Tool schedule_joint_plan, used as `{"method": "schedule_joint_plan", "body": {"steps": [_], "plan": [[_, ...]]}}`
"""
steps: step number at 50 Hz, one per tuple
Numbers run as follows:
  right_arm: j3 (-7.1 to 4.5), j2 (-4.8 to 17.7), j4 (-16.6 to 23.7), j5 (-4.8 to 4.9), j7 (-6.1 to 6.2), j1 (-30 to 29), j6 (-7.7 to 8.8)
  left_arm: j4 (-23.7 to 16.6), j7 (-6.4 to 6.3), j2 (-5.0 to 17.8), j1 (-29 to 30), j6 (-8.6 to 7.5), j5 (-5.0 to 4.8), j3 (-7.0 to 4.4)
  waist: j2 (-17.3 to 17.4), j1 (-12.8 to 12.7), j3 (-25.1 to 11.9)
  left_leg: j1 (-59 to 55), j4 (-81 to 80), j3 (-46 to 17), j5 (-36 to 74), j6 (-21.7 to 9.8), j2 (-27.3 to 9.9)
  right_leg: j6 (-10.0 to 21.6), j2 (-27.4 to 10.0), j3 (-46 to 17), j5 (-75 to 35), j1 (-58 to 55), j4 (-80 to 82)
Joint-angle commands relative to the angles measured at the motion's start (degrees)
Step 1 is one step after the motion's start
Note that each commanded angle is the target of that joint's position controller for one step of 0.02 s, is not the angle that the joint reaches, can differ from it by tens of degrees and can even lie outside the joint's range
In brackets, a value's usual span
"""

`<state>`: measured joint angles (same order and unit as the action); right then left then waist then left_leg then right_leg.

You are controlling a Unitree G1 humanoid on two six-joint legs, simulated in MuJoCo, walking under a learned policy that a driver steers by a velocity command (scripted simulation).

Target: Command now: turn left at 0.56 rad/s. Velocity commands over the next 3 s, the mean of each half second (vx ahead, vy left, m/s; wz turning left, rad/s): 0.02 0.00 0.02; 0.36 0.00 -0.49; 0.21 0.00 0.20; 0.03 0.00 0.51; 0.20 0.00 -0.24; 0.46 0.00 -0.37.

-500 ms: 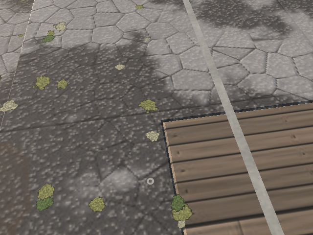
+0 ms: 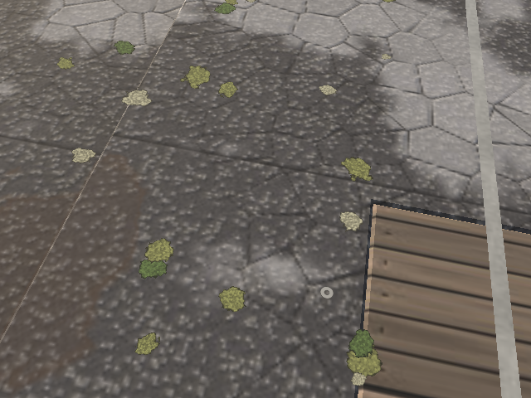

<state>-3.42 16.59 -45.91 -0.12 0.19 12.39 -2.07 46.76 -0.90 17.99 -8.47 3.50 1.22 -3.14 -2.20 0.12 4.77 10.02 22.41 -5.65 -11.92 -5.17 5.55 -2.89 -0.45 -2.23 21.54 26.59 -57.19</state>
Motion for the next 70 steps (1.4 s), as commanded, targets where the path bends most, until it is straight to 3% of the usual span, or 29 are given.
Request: {"method": "schedule_joint_plan", "body": {"steps": [1, 6, 10, 12, 13, 14, 15, 16, 20, 23, 26, 28, 30, 31, 32, 33, 35, 37, 48, 52, 53, 54, 55, 56, 57, 59, 61, 64, 70], "plan": [[-2.53, 9.9, 2.1, -0.39, 0.33, 4.0, 0.32, -4.3, -0.36, 4.6, 2.0, -0.49, -0.12, -0.92, 8.4, 1.9, -5.0, -9.5, -3.2, -15.3, 23.5, -8.5, -14.7, -0.5, 0.3, -0.3, 0.5, 7.0, 3.1], [-2.12, 9.3, 2.6, -1.14, 0.42, 2.7, 0.37, -4.5, -0.58, 4.1, 1.3, -0.88, -0.53, -0.50, 8.5, 1.9, -6.6, -6.4, -2.0, -16.0, 24.8, -8.4, -14.8, 0.6, 0.6, 0.2, 0.7, 1.1, 8.7], [0.01, 5.9, 1.7, -1.78, 0.82, 0.0, 0.56, -3.0, -0.61, 2.4, -0.6, -1.01, -0.94, 0.41, 8.8, 1.1, -7.3, -1.0, -1.3, -13.6, 25.6, -6.1, -14.2, 2.6, 0.6, 1.5, 0.0, -11.8, 20.1], [1.10, 5.0, 0.5, -1.01, 1.35, -1.3, 0.59, -1.1, -0.69, 0.5, -3.6, -1.48, -0.66, 1.18, 6.9, -1.6, -6.3, 3.0, -0.4, -12.1, 18.2, -2.8, -12.8, 3.7, 0.6, 1.4, -11.4, -22.1, 37.2], [1.42, 4.6, 0.0, -1.38, 1.42, 0.5, 0.95, -1.1, -1.05, 2.4, -2.8, -2.20, -0.03, 1.10, 3.5, -0.3, -6.0, 5.5, 0.6, -11.2, 11.8, -0.1, -11.1, 4.3, -3.2, -5.1, -16.2, -26.1, 41.0], [1.24, 4.6, 0.1, -1.83, 1.52, 3.4, 1.07, -2.1, -1.19, 7.3, -3.1, -3.03, 0.64, 0.62, -4.9, 1.6, -7.0, 7.3, 7.1, -6.4, -0.6, 1.7, -6.6, 6.2, -13.5, -17.5, -26.0, -27.7, 42.3], [0.83, 5.6, -0.8, -0.78, 1.93, 3.5, 0.26, -1.3, -0.51, 9.7, -0.8, -2.94, -0.41, 0.24, -9.2, 2.4, -5.5, 4.1, 5.1, -1.2, -10.3, 2.7, -2.3, 13.2, -16.9, -20.9, -32.2, -19.1, 40.6], [0.56, 7.3, -1.5, -1.06, 2.35, 2.2, -0.02, -1.5, 0.29, 7.6, -0.2, -3.09, -0.68, 0.44, -7.5, 1.7, -4.2, 3.1, 6.5, 0.1, -10.5, 3.3, -2.7, 14.2, -15.3, -21.7, -30.0, -18.0, 40.8], [0.11, 6.2, -0.9, -0.40, 1.66, -2.3, 0.13, -0.1, 0.23, 9.1, -4.2, -2.78, -0.75, -0.76, -8.0, -0.9, -4.6, 10.2, 18.3, 2.1, -15.6, 5.0, -0.7, 14.5, -11.7, -22.1, -27.3, -21.2, 40.2], [0.50, 5.0, 0.4, -1.43, 0.93, -4.3, 0.89, 0.9, 0.21, 8.8, -6.1, -1.90, -0.60, -2.03, -5.3, -1.3, -5.4, 14.6, 23.9, 2.7, -17.0, 5.8, -2.0, 16.0, -9.4, -23.9, 1.4, -20.6, 44.3], [0.86, 4.5, 1.7, -1.17, 0.30, -5.6, 2.11, 0.5, 0.82, 8.3, -5.2, -1.46, -0.10, -2.84, -6.8, -1.3, -3.6, 12.9, 19.1, 4.0, -18.0, 5.8, -2.0, 16.5, -7.8, -25.5, 10.0, -16.5, 46.3], [1.04, 4.1, 1.4, -0.73, 0.44, -2.6, 2.93, -0.4, 1.33, 8.6, -2.8, -1.43, -0.19, -3.47, -6.2, 0.6, -4.7, 4.9, 11.1, 4.4, -15.4, 4.7, -1.2, 15.2, -5.9, -24.8, 9.2, -11.6, 45.0], [0.82, 4.0, -1.3, -0.40, 1.47, 6.6, 3.41, -2.2, 1.32, 7.9, 2.4, -1.18, -0.33, -3.85, -3.8, 6.3, -4.5, -11.6, -4.7, 6.0, -5.1, 2.9, -1.1, 10.8, -0.8, -21.1, 12.2, -0.1, 39.6], [-0.30, 8.8, -2.4, -0.96, 2.51, 11.4, 3.69, -3.8, 1.18, 5.2, 3.5, -1.74, -0.54, -3.36, 4.1, 7.9, -4.1, -21.7, -9.6, -1.7, -12.0, 1.5, -8.6, 6.9, 3.9, -15.2, 14.9, 11.6, 29.1], [-1.59, 15.4, -1.2, -1.79, 2.88, 11.9, 3.85, -5.8, 1.35, -0.7, 2.3, -2.60, -1.24, -1.56, 17.0, 7.0, -7.3, -22.6, -17.2, -26.8, -33.5, -2.5, -26.7, 5.5, 10.3, -5.7, 13.4, 18.2, 10.9], [-1.68, 15.2, -0.6, -2.83, 2.86, 6.4, 4.08, -5.7, 1.31, 3.6, 3.9, -3.10, 0.36, -2.04, 8.4, 4.2, -0.5, -11.9, -18.6, -29.4, -34.8, -4.9, -29.0, 5.7, 4.9, -7.0, 5.1, 19.3, 4.4], [-0.06, 8.5, 0.6, -1.68, 2.21, 1.1, 5.19, -3.3, 2.81, 5.3, -0.6, -3.66, 0.53, -2.66, 6.2, -0.4, 2.4, -8.7, -18.0, -19.0, -26.5, -3.5, -22.9, 5.1, 1.5, -6.4, -2.8, 16.8, 0.5], [0.42, 7.1, 0.3, -1.39, 1.88, 3.1, 6.45, -2.0, 3.93, 4.7, -2.2, -3.57, 1.31, -2.50, 8.4, 0.3, 1.3, -10.3, -17.4, -8.9, -13.2, -2.5, -18.8, 4.1, 0.9, -3.5, -7.0, 16.8, -4.5], [1.26, 5.1, -6.4, -1.47, 0.50, 15.8, 7.41, -10.1, 6.31, -1.3, 15.9, -3.87, 1.21, 1.28, 8.4, 5.4, 3.5, -13.2, -13.2, 9.0, 29.0, -1.6, -18.0, 5.5, 0.9, 8.3, -13.3, 13.3, 15.9], [1.47, 6.9, -9.8, -0.91, 0.97, 16.8, 6.83, -5.8, 4.03, 0.8, 2.6, -4.91, 1.52, 0.74, 10.7, -2.5, -4.6, -14.6, 4.8, 10.8, 64.9, -1.6, -19.0, 11.8, 6.9, 10.4, -10.0, -8.8, 24.6], [1.60, 7.1, -10.0, 0.11, 0.91, 15.2, 6.70, -2.3, 3.13, 2.1, -7.5, -5.84, 2.05, 0.19, 10.1, -7.6, -9.2, -9.2, 15.8, 11.4, 59.9, -0.6, -17.6, 13.4, 5.5, 8.3, -18.4, -22.3, 31.0], [2.46, 4.6, -7.9, 0.87, 0.53, 13.9, 7.12, 0.4, 2.02, 6.2, -16.6, -6.42, 3.43, -0.94, 6.6, -10.6, -16.3, 3.9, 31.1, 11.3, 34.8, 0.4, -14.9, 15.4, -5.9, -1.6, -23.9, -39.8, 30.1], [3.94, -2.9, -6.5, 2.91, -0.01, 21.8, 6.66, 0.4, 1.45, 11.0, -16.9, -6.42, 3.28, -1.87, -7.6, -5.5, -27.8, 22.1, 55.5, 9.8, -25.0, 2.7, -4.1, 24.8, -28.9, -28.9, -50.8, -56.6, 28.0], [0.96, 6.4, -7.7, 1.75, 1.19, 16.6, 6.14, 0.4, 1.03, 10.3, -17.7, -6.00, -0.44, -2.61, 4.1, -8.4, -28.0, 19.5, 57.9, -1.2, -18.4, 2.0, -4.2, 24.2, -25.1, -24.1, -60.8, -47.8, 28.9], [1.27, 3.8, -6.2, 2.23, 1.23, 13.3, 6.27, 0.7, 0.82, 7.3, -10.8, -6.37, -0.74, -1.41, -0.9, -4.1, -18.0, 21.2, 55.2, -0.8, -15.3, 1.9, -6.5, 22.1, -22.8, -14.6, -63.3, -39.2, 32.0], [1.14, 2.1, -7.9, -0.03, 1.11, 13.1, 5.19, 0.3, 0.86, -0.3, -4.5, -7.23, -0.71, 0.68, 0.3, -0.5, -6.6, 19.1, 47.1, 1.8, -11.5, 2.4, -9.4, 16.2, -17.1, -5.1, -55.5, -25.1, 38.1], [1.06, -0.6, -8.9, -1.47, 0.22, 15.8, 3.10, 0.4, 0.43, -1.0, -3.1, -7.65, -0.53, 1.13, -0.9, 2.0, -5.5, 12.7, 45.2, 3.9, -8.6, 3.6, -8.3, 14.6, -14.7, 1.2, -55.7, -16.5, 41.1], [0.36, -1.7, -7.8, -1.26, -0.42, 15.2, 1.92, 0.5, 0.08, 1.0, -3.0, -8.26, -0.41, 0.59, -2.3, 3.8, -6.3, 13.9, 43.5, 5.6, -4.4, 4.5, -7.4, 14.7, -13.8, 6.6, -56.4, -14.4, 41.9], [0.71, -2.6, -2.4, -1.81, -1.55, 4.1, 1.19, 1.6, -1.25, 1.0, -5.0, -6.96, -0.45, 0.56, -4.8, 1.2, -5.0, 15.1, 25.2, 9.1, 4.8, 4.2, -8.2, 13.9, -13.0, 12.4, -47.3, -16.1, 39.7]]}}
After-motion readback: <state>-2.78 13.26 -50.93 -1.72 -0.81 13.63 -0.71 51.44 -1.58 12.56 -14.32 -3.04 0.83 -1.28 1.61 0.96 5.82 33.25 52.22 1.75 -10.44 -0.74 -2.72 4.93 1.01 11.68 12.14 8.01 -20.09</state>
